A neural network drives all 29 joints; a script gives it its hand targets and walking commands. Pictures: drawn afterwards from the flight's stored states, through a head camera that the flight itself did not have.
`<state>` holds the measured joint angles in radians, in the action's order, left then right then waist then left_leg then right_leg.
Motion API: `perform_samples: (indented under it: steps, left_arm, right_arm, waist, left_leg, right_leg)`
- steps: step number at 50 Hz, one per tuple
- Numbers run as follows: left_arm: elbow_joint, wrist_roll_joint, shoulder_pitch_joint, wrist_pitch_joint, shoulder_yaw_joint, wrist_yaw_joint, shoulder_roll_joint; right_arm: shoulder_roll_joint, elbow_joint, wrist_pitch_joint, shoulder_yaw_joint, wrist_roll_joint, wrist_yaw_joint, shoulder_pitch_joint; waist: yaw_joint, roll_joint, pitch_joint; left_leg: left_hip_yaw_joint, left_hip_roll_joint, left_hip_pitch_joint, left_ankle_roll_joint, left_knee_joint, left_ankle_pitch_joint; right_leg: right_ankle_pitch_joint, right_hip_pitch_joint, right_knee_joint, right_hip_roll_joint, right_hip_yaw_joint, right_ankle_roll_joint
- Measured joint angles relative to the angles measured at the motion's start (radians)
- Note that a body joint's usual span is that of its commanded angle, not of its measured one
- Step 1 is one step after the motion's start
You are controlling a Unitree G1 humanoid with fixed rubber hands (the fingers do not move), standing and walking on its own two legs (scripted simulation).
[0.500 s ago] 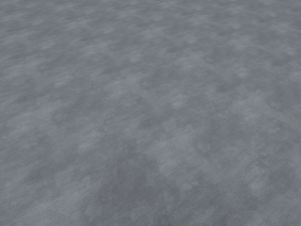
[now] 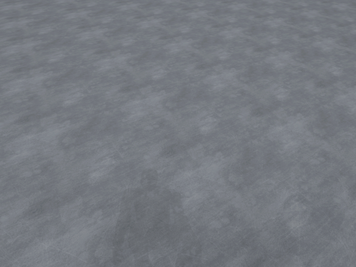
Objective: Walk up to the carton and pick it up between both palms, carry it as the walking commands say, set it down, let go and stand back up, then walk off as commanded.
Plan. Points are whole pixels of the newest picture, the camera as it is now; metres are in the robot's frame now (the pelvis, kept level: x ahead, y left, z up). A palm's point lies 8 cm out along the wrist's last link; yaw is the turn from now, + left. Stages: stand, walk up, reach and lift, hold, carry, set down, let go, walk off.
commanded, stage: stand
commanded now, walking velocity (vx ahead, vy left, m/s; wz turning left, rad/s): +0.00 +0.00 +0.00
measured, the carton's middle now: out of the picture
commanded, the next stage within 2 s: none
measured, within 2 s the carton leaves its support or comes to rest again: neither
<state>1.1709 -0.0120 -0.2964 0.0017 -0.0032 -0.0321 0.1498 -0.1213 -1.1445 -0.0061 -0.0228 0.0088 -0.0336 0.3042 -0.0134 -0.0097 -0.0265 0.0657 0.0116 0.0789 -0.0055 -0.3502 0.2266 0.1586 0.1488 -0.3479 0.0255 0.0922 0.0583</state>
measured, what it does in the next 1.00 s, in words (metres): stands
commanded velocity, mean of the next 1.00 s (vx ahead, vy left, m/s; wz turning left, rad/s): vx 0.00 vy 0.00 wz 0.00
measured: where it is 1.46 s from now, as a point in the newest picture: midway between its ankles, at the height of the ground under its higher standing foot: outside the picture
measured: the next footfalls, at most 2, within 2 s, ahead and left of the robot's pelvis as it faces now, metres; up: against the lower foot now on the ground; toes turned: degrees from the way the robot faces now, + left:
none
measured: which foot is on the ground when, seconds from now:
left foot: down 0.00-1.00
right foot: down 0.00-1.00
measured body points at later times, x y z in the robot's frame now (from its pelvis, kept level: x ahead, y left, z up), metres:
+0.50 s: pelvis +0.00 +0.00 +0.00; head -0.01 +0.00 +0.45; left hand -0.03 +0.21 -0.17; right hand -0.04 -0.20 -0.17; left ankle -0.02 +0.11 -0.75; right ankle +0.02 -0.08 -0.75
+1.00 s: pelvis +0.00 +0.00 +0.00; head +0.00 +0.00 +0.45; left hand -0.04 +0.20 -0.17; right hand -0.04 -0.19 -0.17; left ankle -0.02 +0.11 -0.75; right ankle +0.02 -0.08 -0.75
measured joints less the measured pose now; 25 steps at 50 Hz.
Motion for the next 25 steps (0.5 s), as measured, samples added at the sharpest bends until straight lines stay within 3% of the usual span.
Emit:
perform_samples:
  steps: [25]
  left_arm:
    - [0.027,0.0,0.005,0.006,0.013,-0.001,-0.029]
  right_arm:
    - [0.034,-0.02,-0.007,0.024,0.004,-0.014,0.05]
  waist:
    - [0.007,0.004,0.011]
  left_leg:
    - [-0.01,0.001,0.034,0.001,-0.036,0.011]
  right_leg:
    - [0.007,0.026,-0.025,0.0,0.003,0.001]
